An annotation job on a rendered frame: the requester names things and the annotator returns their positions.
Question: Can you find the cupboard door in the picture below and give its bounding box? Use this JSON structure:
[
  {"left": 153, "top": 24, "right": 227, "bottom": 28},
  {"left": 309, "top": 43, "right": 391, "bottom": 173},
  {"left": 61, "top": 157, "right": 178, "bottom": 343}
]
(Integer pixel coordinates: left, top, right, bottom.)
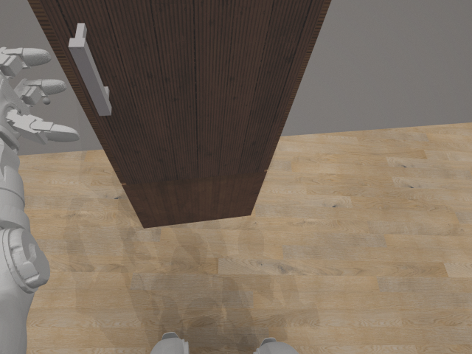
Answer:
[{"left": 39, "top": 0, "right": 325, "bottom": 184}]

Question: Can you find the robot left thigh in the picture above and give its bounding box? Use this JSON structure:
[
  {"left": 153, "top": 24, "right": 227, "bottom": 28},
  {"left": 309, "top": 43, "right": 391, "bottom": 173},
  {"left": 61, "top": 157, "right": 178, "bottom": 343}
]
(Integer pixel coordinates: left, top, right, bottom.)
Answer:
[{"left": 150, "top": 338, "right": 190, "bottom": 354}]

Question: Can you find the robot left hand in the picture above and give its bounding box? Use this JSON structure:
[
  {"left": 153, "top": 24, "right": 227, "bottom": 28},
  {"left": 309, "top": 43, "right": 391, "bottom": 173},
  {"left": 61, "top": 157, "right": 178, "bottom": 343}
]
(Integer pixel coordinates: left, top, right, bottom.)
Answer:
[{"left": 0, "top": 47, "right": 80, "bottom": 145}]

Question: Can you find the left robot upper arm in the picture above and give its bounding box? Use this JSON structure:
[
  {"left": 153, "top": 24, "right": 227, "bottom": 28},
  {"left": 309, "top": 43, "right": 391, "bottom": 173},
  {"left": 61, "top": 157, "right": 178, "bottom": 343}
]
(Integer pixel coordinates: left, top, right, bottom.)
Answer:
[{"left": 0, "top": 228, "right": 50, "bottom": 354}]

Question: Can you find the handle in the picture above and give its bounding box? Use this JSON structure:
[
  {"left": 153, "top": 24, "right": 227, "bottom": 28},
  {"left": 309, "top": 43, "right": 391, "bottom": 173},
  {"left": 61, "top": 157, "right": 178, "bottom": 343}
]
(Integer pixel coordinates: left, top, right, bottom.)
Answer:
[{"left": 69, "top": 23, "right": 112, "bottom": 116}]

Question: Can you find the robot left shin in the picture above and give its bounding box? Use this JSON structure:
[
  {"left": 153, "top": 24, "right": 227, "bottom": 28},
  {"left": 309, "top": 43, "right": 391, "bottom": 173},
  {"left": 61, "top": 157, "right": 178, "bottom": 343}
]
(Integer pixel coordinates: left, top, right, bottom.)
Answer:
[{"left": 162, "top": 332, "right": 178, "bottom": 340}]

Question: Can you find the left robot forearm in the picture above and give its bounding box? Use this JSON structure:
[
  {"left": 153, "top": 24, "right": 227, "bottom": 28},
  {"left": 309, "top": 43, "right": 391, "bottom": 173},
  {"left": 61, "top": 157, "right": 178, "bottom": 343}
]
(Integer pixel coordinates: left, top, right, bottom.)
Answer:
[{"left": 0, "top": 125, "right": 31, "bottom": 233}]

